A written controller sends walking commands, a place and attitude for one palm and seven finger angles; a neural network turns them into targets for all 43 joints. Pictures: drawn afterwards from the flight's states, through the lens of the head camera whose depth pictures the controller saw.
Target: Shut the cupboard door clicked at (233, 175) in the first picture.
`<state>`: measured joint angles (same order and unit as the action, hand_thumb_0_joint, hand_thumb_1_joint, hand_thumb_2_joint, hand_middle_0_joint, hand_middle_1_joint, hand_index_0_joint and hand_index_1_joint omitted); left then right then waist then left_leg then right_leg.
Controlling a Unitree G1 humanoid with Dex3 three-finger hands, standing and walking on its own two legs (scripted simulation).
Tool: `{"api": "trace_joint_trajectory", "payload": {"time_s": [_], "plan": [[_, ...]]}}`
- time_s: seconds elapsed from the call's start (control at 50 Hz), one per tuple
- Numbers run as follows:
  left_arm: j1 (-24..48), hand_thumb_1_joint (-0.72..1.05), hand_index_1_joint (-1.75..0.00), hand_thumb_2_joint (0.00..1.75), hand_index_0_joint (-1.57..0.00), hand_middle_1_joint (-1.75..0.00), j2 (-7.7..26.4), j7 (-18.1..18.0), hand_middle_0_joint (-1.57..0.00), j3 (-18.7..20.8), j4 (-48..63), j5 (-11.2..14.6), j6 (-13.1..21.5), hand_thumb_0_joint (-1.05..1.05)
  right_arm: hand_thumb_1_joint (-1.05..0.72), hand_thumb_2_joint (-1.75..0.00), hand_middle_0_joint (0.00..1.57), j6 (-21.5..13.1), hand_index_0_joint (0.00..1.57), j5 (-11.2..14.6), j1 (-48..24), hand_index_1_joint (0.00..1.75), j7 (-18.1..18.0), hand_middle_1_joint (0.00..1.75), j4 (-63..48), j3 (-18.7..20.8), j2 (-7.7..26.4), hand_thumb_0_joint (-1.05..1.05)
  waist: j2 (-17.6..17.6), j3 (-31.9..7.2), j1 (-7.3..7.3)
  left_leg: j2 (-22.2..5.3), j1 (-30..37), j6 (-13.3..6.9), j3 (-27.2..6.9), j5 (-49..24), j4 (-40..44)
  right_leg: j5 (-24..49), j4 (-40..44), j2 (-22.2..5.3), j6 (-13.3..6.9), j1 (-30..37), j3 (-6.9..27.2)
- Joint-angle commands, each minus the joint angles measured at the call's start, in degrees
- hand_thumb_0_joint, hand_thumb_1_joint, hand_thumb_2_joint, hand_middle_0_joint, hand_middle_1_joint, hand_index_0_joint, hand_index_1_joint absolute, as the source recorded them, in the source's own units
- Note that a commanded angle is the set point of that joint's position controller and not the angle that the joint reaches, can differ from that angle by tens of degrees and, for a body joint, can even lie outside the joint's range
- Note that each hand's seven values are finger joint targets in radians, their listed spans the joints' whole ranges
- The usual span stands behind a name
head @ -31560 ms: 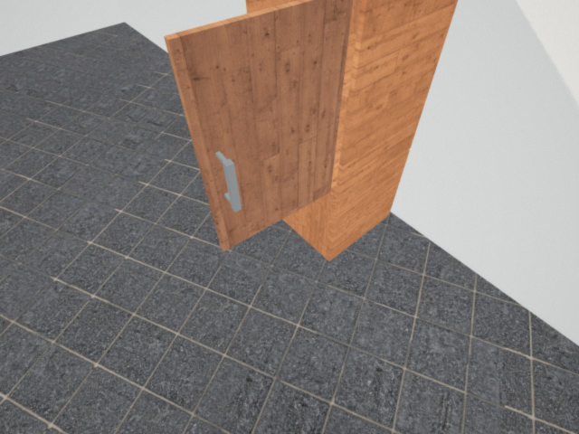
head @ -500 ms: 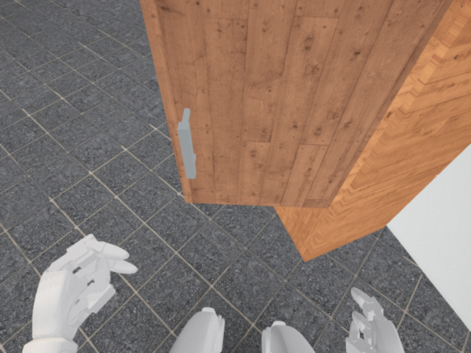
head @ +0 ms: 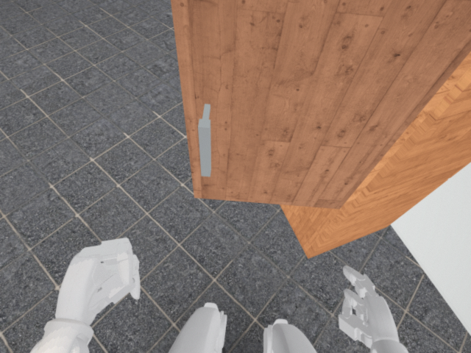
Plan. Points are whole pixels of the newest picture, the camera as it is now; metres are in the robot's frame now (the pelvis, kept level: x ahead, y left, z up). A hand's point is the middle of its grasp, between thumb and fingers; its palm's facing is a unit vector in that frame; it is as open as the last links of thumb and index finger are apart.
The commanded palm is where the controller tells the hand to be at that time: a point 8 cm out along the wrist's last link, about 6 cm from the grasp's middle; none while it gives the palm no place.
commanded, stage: raise the hand and make a fist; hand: left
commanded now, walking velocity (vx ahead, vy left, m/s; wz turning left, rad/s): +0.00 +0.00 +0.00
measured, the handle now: (206, 142) +0.47 +0.11 +0.04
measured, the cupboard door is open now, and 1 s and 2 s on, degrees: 65 65 65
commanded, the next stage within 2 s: bring the fist close to the handle in 0.50 s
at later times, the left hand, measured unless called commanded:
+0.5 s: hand (136, 273) +0.22 +0.17 +0.05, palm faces +0.07 -1.00 -0.04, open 3.1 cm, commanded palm +0.20 +0.22 +0.04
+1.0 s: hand (179, 240) +0.28 +0.12 +0.05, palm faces -0.04 -1.00 +0.01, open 3.1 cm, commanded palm +0.26 +0.17 +0.04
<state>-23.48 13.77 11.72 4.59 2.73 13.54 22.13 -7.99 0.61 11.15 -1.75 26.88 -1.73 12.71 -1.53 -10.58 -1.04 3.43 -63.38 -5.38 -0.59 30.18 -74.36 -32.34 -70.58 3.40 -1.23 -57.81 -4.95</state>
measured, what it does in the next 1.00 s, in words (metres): stands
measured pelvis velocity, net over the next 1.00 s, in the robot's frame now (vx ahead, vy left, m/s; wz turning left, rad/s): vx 0.01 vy -0.03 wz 0.00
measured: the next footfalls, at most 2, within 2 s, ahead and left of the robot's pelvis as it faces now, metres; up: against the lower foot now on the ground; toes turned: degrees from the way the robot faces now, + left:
none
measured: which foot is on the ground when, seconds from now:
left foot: down 0.00-1.00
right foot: down 0.00-1.00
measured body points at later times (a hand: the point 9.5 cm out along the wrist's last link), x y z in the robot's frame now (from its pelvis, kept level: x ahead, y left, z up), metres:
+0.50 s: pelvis +0.00 -0.02 +0.00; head +0.07 -0.01 +0.44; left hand +0.21 +0.22 +0.05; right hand +0.18 -0.26 -0.08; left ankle +0.05 +0.05 -0.62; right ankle +0.02 -0.12 -0.62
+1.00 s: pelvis +0.01 -0.03 +0.00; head +0.09 -0.02 +0.44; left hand +0.27 +0.17 +0.05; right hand +0.19 -0.26 -0.08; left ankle +0.05 +0.05 -0.62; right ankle +0.02 -0.12 -0.62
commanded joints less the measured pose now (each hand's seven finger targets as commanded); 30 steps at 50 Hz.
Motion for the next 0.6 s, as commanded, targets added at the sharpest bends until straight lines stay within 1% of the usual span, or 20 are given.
{"api": "trace_joint_trajectory", "payload": {"time_s": [0.0, 0.02, 0.08, 0.1, 0.14, 0.2, 0.22, 0.24, 0.28, 0.3, 0.32, 0.36, 0.38, 0.4, 0.44, 0.46, 0.5, 0.54, 0.56, 0.58], "plan": [[1.9, 0.9, -1.5, 0.9, -1.3, -1.5, 6.8, -3.0, -1.3, 8.2, 16.6, 2.4, 7.4, 0.0, -0.9, -0.9, 0.2, -2.8, 0.2, -0.1, -0.4, 0.3, -0.3, 0.3, -7.8, 4.2, 8.6, 0.0, -7.7, -15.8, -0.95, -4.7, 24.0, 9.0, -11.8, -11.3, 17.2, 7.9, 5.8, -0.1, -2.0, -0.1, 0.3], [1.8, 0.9, -1.5, 0.9, -1.3, -1.5, 6.8, -3.4, -1.3, 8.2, 15.6, 2.3, 7.7, 0.0, -0.9, -0.9, 0.2, -2.7, 0.2, -0.1, -0.4, 0.3, -0.2, 0.3, -7.4, 4.2, 8.7, 0.0, -7.8, -15.2, -0.85, -4.7, 23.2, 9.0, -11.9, -11.7, 17.0, 7.9, 5.8, 0.1, -2.1, 0.0, 0.3], [2.0, 0.9, -1.5, 0.9, -1.3, -1.5, 4.0, -2.5, -1.3, 4.7, 8.8, 1.6, 7.1, 0.0, -0.9, -0.9, 0.2, -2.5, 0.2, 0.0, -0.3, 0.3, 0.1, 0.3, -6.8, 4.0, 9.1, 0.0, -3.1, -10.9, 1.35, -4.3, 17.3, 7.4, -10.5, -6.1, 16.0, 6.2, 7.1, -0.1, -1.7, 0.3, 0.4], [1.6, 0.9, -1.5, 0.9, -1.3, -1.5, 2.9, -1.6, -1.3, 3.2, 7.4, 1.4, 6.5, 0.0, -0.9, -0.9, 0.2, -2.5, 0.2, 0.2, -0.4, 0.3, 0.1, 0.3, -7.0, 4.0, 9.4, 0.0, -3.2, -9.9, 1.61, -4.4, 16.7, 7.3, -10.8, -4.3, 16.4, 5.2, 7.4, -0.1, -1.6, -0.3, 0.4], [1.5, 0.9, -1.5, 0.9, -1.3, -1.5, 3.1, 0.2, -1.3, 2.2, 5.4, 1.4, 5.0, 0.0, -0.9, -0.9, 0.2, -2.6, 0.2, 0.7, -0.3, 0.3, -0.1, 0.3, -7.3, 4.1, 9.9, 0.0, -2.2, -9.7, 1.66, -4.1, 15.5, 6.7, -10.2, -3.3, 16.5, 4.8, 8.4, -0.3, -1.6, 1.0, 0.9], [3.0, 0.9, -1.5, 0.9, -1.3, -1.5, 5.8, 1.3, -1.3, 4.4, 7.3, 2.1, 4.0, 0.0, -0.9, -0.9, 0.2, -2.7, 0.2, 1.0, 0.1, 0.3, -0.6, 0.3, -8.1, 4.2, 10.1, 0.0, -0.5, -11.6, 1.1, -3.6, 14.5, 5.4, -8.6, -3.1, 16.1, 4.6, 10.1, -0.4, -1.5, 4.5, 2.0], [3.4, 0.9, -1.5, 0.9, -1.3, -1.5, 7.9, 0.9, -1.3, 6.5, 8.7, 2.4, 4.3, 0.0, -0.9, -0.9, 0.2, -2.8, 0.2, 0.9, 0.1, 0.3, -0.8, 0.3, -8.1, 4.2, 9.9, 0.0, -1.4, -12.8, 0.28, -3.4, 14.6, 5.4, -8.3, -4.5, 15.8, 5.2, 9.9, -0.3, -1.8, 5.6, 2.3], [4.2, 0.9, -1.5, 0.9, -1.3, -1.5, 8.1, 0.4, -1.3, 7.0, 11.1, 2.6, 5.1, 0.0, -0.9, -0.9, 0.2, -2.9, 0.2, 0.7, -0.3, 0.3, -0.8, 0.3, -8.1, 4.1, 9.6, 0.0, -2.8, -14.4, -0.04, -3.4, 15.8, 5.6, -8.0, -5.9, 15.7, 5.8, 9.6, -0.4, -1.9, 6.0, 2.3], [4.3, 0.9, -1.5, 0.9, -1.3, -1.5, 8.5, -1.3, -1.3, 8.1, 13.5, 2.8, 7.2, 0.0, -0.9, -0.9, 0.2, -3.1, 0.2, 0.4, -0.5, 0.3, -0.7, 0.3, -7.7, 4.0, 9.0, 0.0, -5.3, -14.4, -0.63, -3.4, 17.6, 6.1, -8.0, -7.5, 15.7, 6.6, 9.0, -0.3, -2.1, 5.1, 2.2], [4.1, 0.9, -1.5, 0.9, -1.3, -1.5, 8.7, -2.3, -1.3, 8.7, 13.9, 2.8, 8.2, 0.0, -0.9, -0.9, 0.2, -3.1, 0.2, 0.2, -0.6, 0.3, -0.5, 0.3, -7.4, 3.9, 8.8, 0.0, -5.5, -14.5, -0.76, -3.4, 17.6, 6.1, -7.7, -8.1, 15.4, 6.9, 8.7, -0.3, -2.1, 5.1, 2.3], [3.6, 0.9, -1.5, 0.9, -1.3, -1.5, 9.1, -3.2, -1.3, 9.5, 12.9, 2.6, 8.7, 0.0, -0.9, -0.9, 0.2, -3.0, 0.2, -0.1, -0.4, 0.3, -0.5, 0.3, -7.0, 3.9, 8.7, 0.0, -4.8, -13.8, -0.64, -3.4, 16.2, 5.8, -7.7, -7.7, 14.9, 6.8, 8.7, -0.1, -2.2, 5.0, 2.4], [2.6, 0.9, -1.5, 0.9, -1.3, -1.5, 6.0, -3.7, -1.3, 7.0, 9.8, 2.3, 9.3, 0.0, -0.9, -0.9, 0.2, -3.0, 0.2, 0.0, -0.9, 0.3, 0.0, 0.3, -6.6, 3.8, 8.4, 0.0, -2.8, -11.6, 0.35, -3.2, 13.7, 5.2, -6.7, -6.1, 13.8, 5.4, 9.2, -0.3, -1.9, 4.6, 2.8], [2.2, 0.9, -1.5, 0.9, -1.3, -1.5, 5.0, -3.6, -1.3, 5.9, 8.2, 2.0, 9.3, 0.0, -0.9, -0.9, 0.2, -3.0, 0.2, -0.1, -1.1, 0.3, 0.2, 0.3, -6.6, 3.7, 8.6, 0.0, -3.0, -10.5, 0.64, -3.0, 12.4, 4.8, -6.2, -4.6, 13.4, 4.2, 9.5, -0.4, -1.8, 4.1, 3.2], [1.9, 0.9, -1.5, 0.9, -1.3, -1.5, 4.2, -3.1, -1.3, 4.7, 6.1, 1.7, 8.7, 0.0, -0.9, -0.9, 0.2, -2.8, 0.2, 0.0, -1.0, 0.3, 0.3, 0.3, -6.5, 3.7, 8.8, 0.0, -1.6, -9.2, 1.36, -3.0, 11.2, 4.6, -6.1, -3.1, 13.2, 3.1, 10.3, -0.5, -1.6, 3.9, 3.4], [1.7, 0.9, -1.5, 0.9, -1.3, -1.5, 3.7, -1.4, -1.3, 3.1, 4.8, 1.5, 7.3, 0.0, -0.9, -0.9, 0.2, -2.8, 0.2, 0.4, -0.7, 0.3, 0.3, 0.3, -6.9, 3.9, 9.2, 0.0, -0.3, -9.4, 1.75, -2.9, 10.1, 4.0, -5.3, -3.9, 12.4, 3.0, 11.2, -0.8, -1.4, 5.3, 4.4], [2.4, 0.9, -1.5, 0.9, -1.3, -1.5, 4.5, -0.7, -1.3, 3.3, 5.0, 1.6, 6.6, 0.0, -0.9, -0.9, 0.2, -2.7, 0.2, 0.6, -0.4, 0.3, 0.1, 0.3, -7.1, 3.9, 9.4, 0.0, 0.5, -10.0, 1.75, -2.8, 9.5, 3.7, -5.1, -3.7, 12.1, 2.4, 11.8, -0.9, -1.2, 6.2, 5.1], [3.3, 0.9, -1.5, 0.9, -1.3, -1.5, 5.6, 0.4, -1.3, 3.4, 7.1, 1.8, 5.7, 0.0, -0.9, -0.9, 0.2, -2.7, 0.2, 0.9, -0.3, 0.3, -0.2, 0.3, -7.7, 3.9, 9.4, 0.0, -0.3, -11.0, 1.59, -2.8, 10.3, 3.6, -4.9, -4.4, 12.1, 2.7, 12.4, -1.0, -1.2, 7.3, 5.8], [4.4, 0.9, -1.5, 0.9, -1.3, -1.5, 7.7, 0.3, -1.3, 5.9, 9.6, 2.5, 5.9, 0.0, -0.9, -0.9, 0.2, -2.7, 0.2, 0.7, -0.1, 0.3, -0.6, 0.3, -7.7, 3.9, 9.1, 0.0, 0.1, -13.7, 0.88, -2.7, 10.6, 3.4, -4.4, -7.3, 11.2, 5.7, 12.0, -1.1, -1.2, 10.0, 6.3], [4.7, 0.9, -1.5, 0.9, -1.3, -1.5, 8.0, -0.1, -1.3, 6.3, 11.3, 2.4, 6.5, 0.0, -0.9, -0.9, 0.2, -2.7, 0.2, 0.7, -0.4, 0.3, -0.6, 0.3, -7.8, 3.8, 8.8, 0.0, -1.4, -14.0, 0.6, -2.8, 11.2, 3.5, -4.2, -8.6, 10.9, 7.0, 11.7, -1.1, -1.3, 10.2, 6.5], [4.6, 0.9, -1.5, 0.9, -1.3, -1.5, 8.4, -0.7, -1.3, 7.3, 12.2, 2.6, 7.0, 0.0, -0.9, -0.9, 0.2, -2.7, 0.2, 0.6, -0.3, 0.3, -0.6, 0.3, -7.6, 3.8, 8.5, 0.0, -1.4, -14.9, 0.3, -2.7, 11.5, 3.5, -4.1, -9.5, 10.7, 8.1, 11.1, -1.0, -1.3, 10.5, 6.4]]}}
